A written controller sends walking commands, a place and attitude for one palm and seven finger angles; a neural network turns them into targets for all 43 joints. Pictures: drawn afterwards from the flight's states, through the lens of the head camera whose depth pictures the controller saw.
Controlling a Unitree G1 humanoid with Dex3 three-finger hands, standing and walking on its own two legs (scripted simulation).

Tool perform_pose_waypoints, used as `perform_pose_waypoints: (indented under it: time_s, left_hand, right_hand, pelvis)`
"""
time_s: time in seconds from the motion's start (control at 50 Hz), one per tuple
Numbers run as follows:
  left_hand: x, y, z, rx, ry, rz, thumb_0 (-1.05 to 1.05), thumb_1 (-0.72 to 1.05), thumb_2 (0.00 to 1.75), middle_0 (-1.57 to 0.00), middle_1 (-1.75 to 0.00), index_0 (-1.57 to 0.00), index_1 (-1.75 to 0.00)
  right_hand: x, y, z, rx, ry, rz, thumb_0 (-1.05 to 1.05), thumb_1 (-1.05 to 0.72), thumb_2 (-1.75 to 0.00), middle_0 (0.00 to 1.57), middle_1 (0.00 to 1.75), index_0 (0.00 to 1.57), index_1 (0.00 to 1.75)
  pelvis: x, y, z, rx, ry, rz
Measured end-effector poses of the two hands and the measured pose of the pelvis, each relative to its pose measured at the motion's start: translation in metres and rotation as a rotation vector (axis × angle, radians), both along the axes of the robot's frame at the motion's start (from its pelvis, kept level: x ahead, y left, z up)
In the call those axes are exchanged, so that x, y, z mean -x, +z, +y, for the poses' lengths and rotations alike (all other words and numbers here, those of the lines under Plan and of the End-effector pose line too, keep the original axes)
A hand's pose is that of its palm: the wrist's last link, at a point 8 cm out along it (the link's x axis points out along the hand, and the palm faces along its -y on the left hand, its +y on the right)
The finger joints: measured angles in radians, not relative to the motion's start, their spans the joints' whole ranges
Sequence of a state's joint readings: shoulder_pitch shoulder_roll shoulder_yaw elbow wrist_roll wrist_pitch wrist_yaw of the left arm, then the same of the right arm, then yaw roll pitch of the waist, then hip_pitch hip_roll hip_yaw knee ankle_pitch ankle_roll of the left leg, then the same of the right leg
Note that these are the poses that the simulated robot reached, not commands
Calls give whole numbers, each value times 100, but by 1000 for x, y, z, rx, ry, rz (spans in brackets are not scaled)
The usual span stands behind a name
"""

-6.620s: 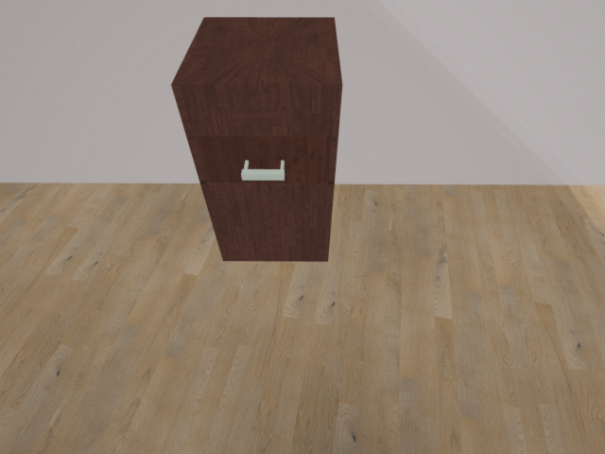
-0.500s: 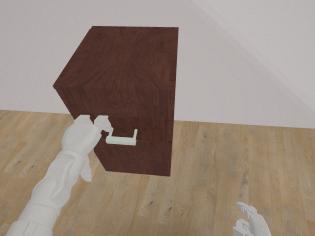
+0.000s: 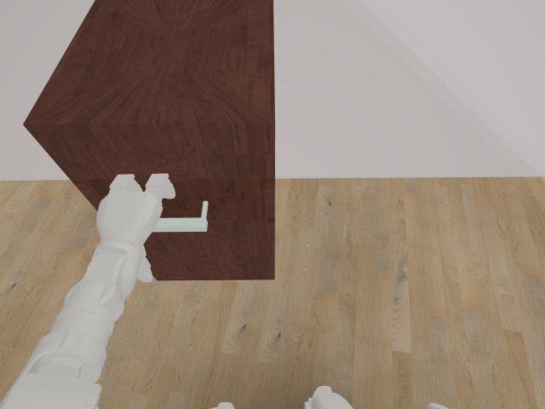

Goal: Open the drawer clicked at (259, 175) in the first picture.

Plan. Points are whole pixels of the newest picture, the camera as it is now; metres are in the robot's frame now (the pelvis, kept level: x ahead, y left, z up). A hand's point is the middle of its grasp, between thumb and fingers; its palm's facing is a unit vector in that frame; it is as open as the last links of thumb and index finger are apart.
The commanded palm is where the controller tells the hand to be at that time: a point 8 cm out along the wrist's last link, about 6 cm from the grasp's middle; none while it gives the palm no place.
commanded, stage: move the hooked fingers above the handle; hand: left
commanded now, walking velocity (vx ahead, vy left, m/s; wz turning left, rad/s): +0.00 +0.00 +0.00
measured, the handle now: (180, 215) +0.53 +0.22 -0.19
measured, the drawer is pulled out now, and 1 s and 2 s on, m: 0.00 0.00 0.00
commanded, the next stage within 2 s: none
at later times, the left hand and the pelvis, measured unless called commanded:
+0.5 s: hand (157, 232) +0.44 +0.23 -0.11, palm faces -0.05 +0.01 -1.00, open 13.8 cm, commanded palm +0.43 +0.22 -0.05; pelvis -0.03 +0.00 -0.06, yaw +1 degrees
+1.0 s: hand (164, 231) +0.46 +0.23 -0.15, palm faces -0.10 +0.02 -0.99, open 13.8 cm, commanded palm +0.45 +0.22 -0.08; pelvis -0.04 +0.00 -0.10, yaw +0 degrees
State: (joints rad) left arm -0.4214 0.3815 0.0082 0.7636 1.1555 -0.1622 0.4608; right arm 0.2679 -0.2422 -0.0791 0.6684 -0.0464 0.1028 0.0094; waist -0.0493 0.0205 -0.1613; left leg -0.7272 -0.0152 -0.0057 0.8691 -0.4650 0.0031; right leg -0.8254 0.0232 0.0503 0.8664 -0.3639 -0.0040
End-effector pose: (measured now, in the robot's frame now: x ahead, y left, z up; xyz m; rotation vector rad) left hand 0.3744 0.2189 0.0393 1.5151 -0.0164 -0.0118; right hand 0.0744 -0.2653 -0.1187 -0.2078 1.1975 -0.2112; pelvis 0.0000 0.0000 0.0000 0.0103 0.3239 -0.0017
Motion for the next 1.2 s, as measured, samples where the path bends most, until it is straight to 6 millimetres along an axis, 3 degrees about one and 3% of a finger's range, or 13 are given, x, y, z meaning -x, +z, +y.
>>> perform_pose_waypoints:
  time_s: [0.14,0.24,0.34,0.54,0.74,0.86,1.02,1.1,1.2]
  left_hand:
    - [-4,-30,15,-68,116,82,0,-49,30,-31,-120,-32,-120]
    - [-13,-46,2,-29,57,138,0,-49,30,-31,-120,-32,-120]
    - [-32,-55,-9,-13,-16,78,0,-49,30,-32,-120,-33,-120]
    - [-46,-97,10,-71,96,71,0,-49,30,-31,-120,-33,-120]
    - [-75,-122,-19,-29,16,79,0,-49,30,-32,-120,-33,-120]
    - [-92,-129,-13,-36,64,14,0,-49,30,-32,-120,-32,-120]
    - [-68,-131,11,-73,130,122,0,-49,30,-31,-120,-32,-120]
    - [-59,-121,4,-35,71,139,0,-49,30,-32,-120,-32,-120]
    - [-66,-109,-12,-7,-7,71,0,-49,30,-32,-120,-33,-120]
  right_hand:
    - [17,-18,7,-28,-7,46,1,-91,-89,20,30,20,29]
    - [28,-23,7,-1,-7,65,1,-91,-89,20,30,20,29]
    - [42,-32,-1,39,-6,88,1,-91,-89,20,30,20,30]
    - [72,-64,-4,40,-13,173,0,-91,-89,20,30,20,29]
    - [92,-83,-1,56,-24,201,0,-91,-89,20,30,20,30]
    - [103,-98,1,44,-44,226,0,-91,-89,20,30,20,29]
    - [98,-101,12,-15,-33,242,0,-91,-89,20,30,20,29]
    - [84,-92,12,1,-9,209,0,-91,-89,20,30,20,30]
    - [67,-83,2,53,15,150,0,-91,-89,20,30,20,30]
  pelvis:
    - [9,-11,1,3,5,43]
    - [14,-19,1,8,17,68]
    - [20,-35,1,14,22,114]
    - [33,-66,3,20,22,194]
    - [39,-91,3,36,30,249]
    - [42,-105,3,33,14,276]
    - [39,-95,4,21,10,258]
    - [36,-87,3,26,25,240]
    - [35,-88,1,39,39,235]
